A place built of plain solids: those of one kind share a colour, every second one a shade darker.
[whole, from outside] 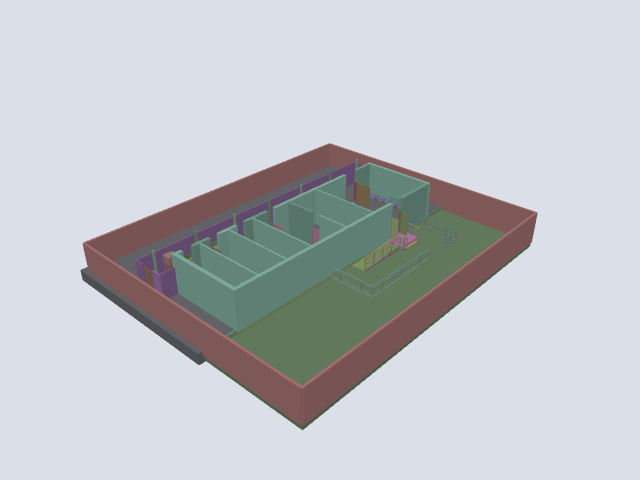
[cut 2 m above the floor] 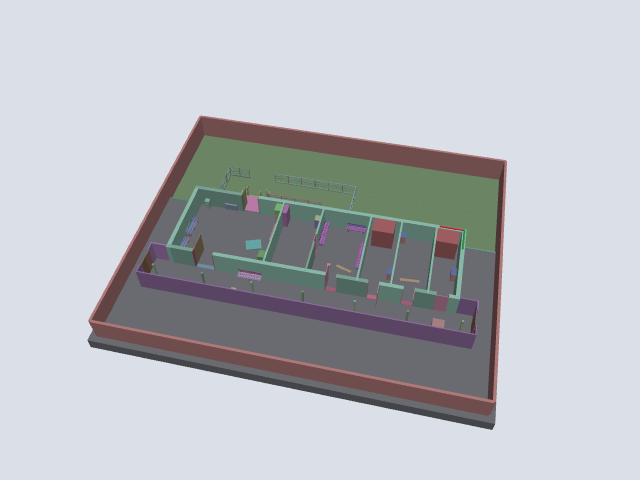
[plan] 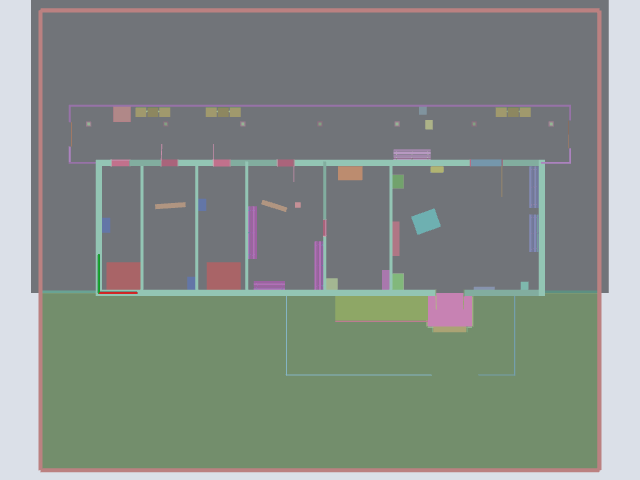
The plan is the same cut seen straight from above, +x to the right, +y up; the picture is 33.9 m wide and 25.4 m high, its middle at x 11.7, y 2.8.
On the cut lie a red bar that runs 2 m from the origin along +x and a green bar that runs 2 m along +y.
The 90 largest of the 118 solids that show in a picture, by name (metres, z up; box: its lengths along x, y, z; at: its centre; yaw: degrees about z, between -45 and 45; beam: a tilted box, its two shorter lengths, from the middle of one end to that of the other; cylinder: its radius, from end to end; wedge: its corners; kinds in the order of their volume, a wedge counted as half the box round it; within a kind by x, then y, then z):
{
 "ground_1": {"box": [13.04, 4.41, 0.5], "at": [3.42, -2.19, -0.59]},
 "ground_2": {"box": [29.6, 5.02, 0.5], "at": [11.7, -6.89, -0.59]},
 "ground_3": {"box": [29.6, 0.03, 0.5], "at": [11.7, -0.01, -0.25]},
 "ground_4": {"box": [12.39, 4.51, 0.5], "at": [15.96, -2.25, -0.59]},
 "ground_5": {"box": [4.51, 4.41, 0.5], "at": [24.24, -2.19, -0.59]},
 "wall_1": {"box": [0.34, 7.22, 3.58], "at": [0.0, 3.44, 1.74]},
 "wall_2": {"box": [0.83, 0.34, 3.58], "at": [0.25, 6.88, 1.74]},
 "wall_3": {"box": [0.16, 7.04, 3.58], "at": [2.28, 3.44, 1.74]},
 "wall_4": {"box": [1.68, 0.34, 3.58], "at": [2.46, 6.88, 1.74]},
 "wall_5": {"box": [1.91, 0.34, 3.58], "at": [5.12, 6.88, 1.74]},
 "wall_6": {"box": [0.16, 7.04, 3.58], "at": [5.18, 3.44, 1.74]},
 "wall_7": {"box": [0.16, 7.04, 3.58], "at": [7.82, 3.44, 1.74]},
 "wall_8": {"box": [2.53, 0.34, 3.58], "at": [8.19, 6.88, 1.74]},
 "wall_9": {"box": [18.01, 0.34, 3.58], "at": [8.83, 0.0, 1.74]},
 "wall_10": {"box": [0.16, 3.09, 3.58], "at": [11.95, 1.47, 1.74]},
 "wall_11": {"box": [0.16, 3.09, 3.58], "at": [11.95, 5.42, 1.74]},
 "wall_12": {"box": [9.36, 0.34, 3.58], "at": [15.0, 6.88, 1.74]},
 "wall_13": {"box": [0.16, 7.04, 3.58], "at": [15.45, 3.44, 1.74]},
 "wall_14": {"box": [4.31, 0.34, 3.58], "at": [21.46, 0.0, 1.74]},
 "wall_15": {"box": [2.29, 0.34, 3.58], "at": [22.47, 6.88, 1.74]},
 "wall_16": {"box": [0.34, 7.22, 3.58], "at": [23.44, 3.44, 1.74]},
 "back_1": {"box": [0.22, 24.34, 2.99], "at": [-3.09, 2.78, 1.11]},
 "back_2": {"box": [29.58, 0.22, 2.99], "at": [11.7, -9.39, 1.11]},
 "back_3": {"box": [29.58, 0.22, 2.99], "at": [11.7, 14.95, 1.11]},
 "back_4": {"box": [0.22, 24.34, 2.99], "at": [26.48, 2.78, 1.11]},
 "wc_cubicles_1": {"box": [1.8, 1.45, 2.05], "at": [1.3, 0.9, 0.97]},
 "wc_cubicles_2": {"box": [1.8, 1.45, 2.05], "at": [6.61, 0.9, 0.97]},
 "screen_1": {"box": [0.1, 0.92, 2.45], "at": [-1.54, 7.29, 1.18]},
 "screen_2": {"box": [0.1, 0.92, 2.45], "at": [-1.54, 9.49, 1.18]},
 "screen_3": {"box": [1.64, 0.1, 2.45], "at": [-0.77, 6.88, 1.18]},
 "screen_4": {"box": [26.58, 0.1, 2.45], "at": [11.7, 9.9, 1.18]},
 "screen_5": {"box": [1.59, 0.1, 2.45], "at": [24.19, 6.88, 1.18]},
 "screen_6": {"box": [0.1, 0.82, 2.45], "at": [24.93, 7.24, 1.18]},
 "screen_7": {"box": [0.1, 0.82, 2.45], "at": [24.93, 9.54, 1.18]},
 "wallfoot_1": {"box": [23.78, 0.34, 0.39], "at": [11.72, 0.0, -0.19]},
 "door_landing_1": {"box": [2.34, 1.95, 0.39], "at": [18.57, -0.8, -0.19]},
 "front_ramp_1": {"wedge": [[12.51, -1.47, -0.39], [12.51, -1.47, -0.34], [12.51, -0.03, -0.39], [12.51, -0.03, -0.34], [17.42, -1.47, -0.39], [17.42, -1.47, 0.0], [17.42, -0.03, -0.39], [17.42, -0.03, 0.0]]},
 "level_kerb_1": {"box": [13.02, 0.14, 0.41], "at": [3.42, 0.06, -0.18]},
 "level_kerb_2": {"box": [4.49, 0.14, 0.41], "at": [24.24, 0.06, -0.18]},
 "canopy_vending_body_1": {"box": [0.9, 0.8, 1.05], "at": [1.22, 9.45, 0.62]},
 "ticket_rack_body_1": {"box": [0.4, 1.05, 1.77], "at": [15.17, 0.69, 0.97]},
 "hall_machine_head_1": {"box": [0.6, 0.85, 0.64], "at": [15.83, 0.6, 1.48]},
 "hall_machine_head_2": {"box": [0.6, 0.73, 0.64], "at": [15.83, 5.89, 1.48]},
 "canopy_vending_head_1": {"box": [0.9, 0.8, 0.66], "at": [1.22, 9.45, 1.52]},
 "leaf_cover_gate_1": {"box": [0.05, 1.29, 2.22], "at": [-1.45, 8.39, 1.06]},
 "leaf_cover_gate_2": {"box": [0.05, 0.74, 2.22], "at": [24.84, 8.02, 1.06]},
 "leaf_cover_gate_3": {"box": [0.05, 0.74, 2.22], "at": [24.84, 8.76, 1.06]},
 "leaf_door_1": {"box": [0.95, 0.05, 2.07], "at": [1.14, 7.02, 0.98]},
 "leaf_door_2": {"box": [0.05, 0.86, 2.07], "at": [10.32, 6.31, 0.98]},
 "leaf_door_3": {"box": [0.05, 0.86, 2.07], "at": [12.0, 3.44, 0.98]},
 "deck_1": {"box": [1.32, 1.03, 0.14], "at": [17.31, 3.77, 0.02], "yaw": 19.7},
 "leaf_hall_trackside_1": {"box": [0.05, 1.65, 2.22], "at": [21.32, 5.91, 1.06]},
 "canopy_post_1": {"box": [0.16, 0.16, 3.28], "at": [-0.54, 8.94, 1.59]},
 "canopy_post_2": {"box": [0.16, 0.16, 3.28], "at": [11.7, 8.94, 1.59]},
 "leaf_hall_front_1": {"box": [0.05, 0.73, 2.22], "at": [17.84, -0.51, 1.06], "yaw": 1.4},
 "leaf_hall_front_2": {"box": [0.05, 0.73, 2.22], "at": [19.29, -0.51, 1.06], "yaw": -1.4},
 "seats_canopy_pad_1": {"box": [0.58, 0.5, 0.06], "at": [2.22, 9.56, 0.44]},
 "seats_canopy_pad_2": {"box": [0.58, 0.5, 0.06], "at": [2.86, 9.56, 0.44]},
 "seats_canopy_pad_3": {"box": [0.58, 0.5, 0.06], "at": [3.49, 9.56, 0.44]},
 "seats_canopy_pad_4": {"box": [0.58, 0.5, 0.06], "at": [5.95, 9.56, 0.44]},
 "seats_canopy_pad_5": {"box": [0.58, 0.5, 0.06], "at": [6.58, 9.56, 0.44]},
 "seats_canopy_pad_6": {"box": [0.58, 0.5, 0.06], "at": [7.22, 9.56, 0.44]},
 "seats_canopy_pad_7": {"box": [0.58, 0.5, 0.06], "at": [21.3, 9.56, 0.44]},
 "seats_canopy_pad_8": {"box": [0.58, 0.5, 0.06], "at": [21.93, 9.56, 0.44]},
 "seats_canopy_pad_9": {"box": [0.58, 0.5, 0.06], "at": [22.56, 9.56, 0.44]},
 "rail_kick_1": {"box": [0.05, 4.43, 0.17], "at": [9.93, -2.17, -0.3]},
 "rail_kick_2": {"box": [7.72, 0.05, 0.17], "at": [13.75, -4.35, -0.3]},
 "rail_kick_3": {"box": [0.05, 4.43, 0.17], "at": [22.0, -2.17, -0.3]},
 "front_flight_1": {"box": [1.76, 0.31, 0.22], "at": [18.57, -1.93, -0.28]},
 "threshold_door_1": {"box": [0.92, 0.37, 0.08], "at": [1.14, 6.88, -0.01]},
 "threshold_door_2": {"box": [0.83, 0.37, 0.08], "at": [3.73, 6.88, -0.01]},
 "threshold_door_3": {"box": [0.83, 0.37, 0.08], "at": [6.5, 6.88, -0.01]},
 "threshold_door_4": {"box": [0.83, 0.37, 0.08], "at": [9.89, 6.88, -0.01]},
 "threshold_door_5": {"box": [0.19, 0.83, 0.08], "at": [11.95, 3.44, -0.01]},
 "hall_radiator_body_1": {"box": [1.12, 0.16, 0.6], "at": [20.4, 0.25, 0.4]},
 "carton_1": {"box": [0.4, 0.5, 0.43], "at": [17.47, 8.9, 0.17]},
 "cablecover_1": {"box": [1.61, 0.26, 0.1], "at": [3.78, 4.62, 0.0], "yaw": 4.0},
 "cablecover_2": {"box": [1.38, 0.26, 0.1], "at": [9.28, 4.61, 0.0], "yaw": -17.6},
 "jamb_hall_front_1": {"box": [0.06, 0.38, 2.25], "at": [19.32, 0.0, 1.07]},
 "jamb_hall_trackside_1": {"box": [0.06, 0.38, 2.25], "at": [21.34, 6.88, 1.07]},
 "threshold_hall_trackside_1": {"box": [1.62, 0.37, 0.08], "at": [20.5, 6.88, -0.01]},
 "rail_ramp_kick_1": {"box": [4.91, 0.05, 0.17], "at": [14.96, -1.5, -0.3]},
 "office_desk_top_1": {"box": [1.3, 0.75, 0.04], "at": [13.3, 6.33, 0.72]},
 "ticket_counter_top_1": {"box": [0.4, 1.83, 0.05], "at": [15.71, 2.86, 1.02]},
 "bin_canopy_lid_1": {"box": [0.42, 0.42, 0.12], "at": [17.15, 9.64, 0.86]},
 "bin_hall_lid_1": {"box": [0.42, 0.42, 0.12], "at": [22.53, 0.38, 0.86]},
 "rail_top_1": {"box": [7.72, 0.06, 0.045], "at": [13.75, -4.35, 0.74]},
 "safe_top_1": {"box": [0.62, 0.62, 0.04], "at": [12.33, 0.47, 1.08]},
 "wc_basins_top_1": {"box": [0.44, 0.8, 0.04], "at": [0.38, 3.58, 0.83]},
 "rail_ramp_top_1": {"box": [4.91, 0.06, 0.045], "at": [14.96, -1.5, 0.98]}
}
